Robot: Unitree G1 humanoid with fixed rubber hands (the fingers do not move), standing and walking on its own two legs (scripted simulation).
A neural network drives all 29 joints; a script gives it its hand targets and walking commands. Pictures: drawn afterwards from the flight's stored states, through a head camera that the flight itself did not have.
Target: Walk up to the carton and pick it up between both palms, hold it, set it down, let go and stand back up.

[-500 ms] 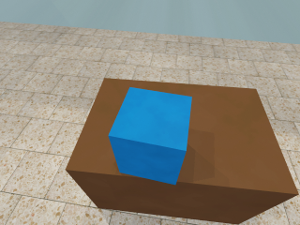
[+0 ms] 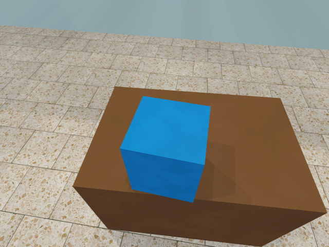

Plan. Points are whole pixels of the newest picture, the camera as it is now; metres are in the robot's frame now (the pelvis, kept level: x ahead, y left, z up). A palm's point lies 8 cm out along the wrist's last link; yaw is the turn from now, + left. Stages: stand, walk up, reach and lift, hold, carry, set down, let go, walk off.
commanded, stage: stand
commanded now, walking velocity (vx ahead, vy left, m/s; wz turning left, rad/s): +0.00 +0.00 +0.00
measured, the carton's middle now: (168, 150) +0.42 +0.02 -0.07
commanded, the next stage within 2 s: walk up in 0.52 s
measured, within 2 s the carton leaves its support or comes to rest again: neither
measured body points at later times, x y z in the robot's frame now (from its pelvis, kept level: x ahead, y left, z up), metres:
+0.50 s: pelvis +0.00 +0.00 +0.00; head +0.02 +0.00 +0.45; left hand -0.03 +0.19 -0.17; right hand -0.03 -0.20 -0.16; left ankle +0.00 +0.11 -0.74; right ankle +0.00 -0.13 -0.74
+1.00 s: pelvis -0.01 +0.03 -0.01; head +0.03 +0.04 +0.43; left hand +0.00 +0.26 -0.18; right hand +0.03 -0.22 -0.16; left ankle +0.00 +0.13 -0.74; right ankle +0.00 -0.13 -0.74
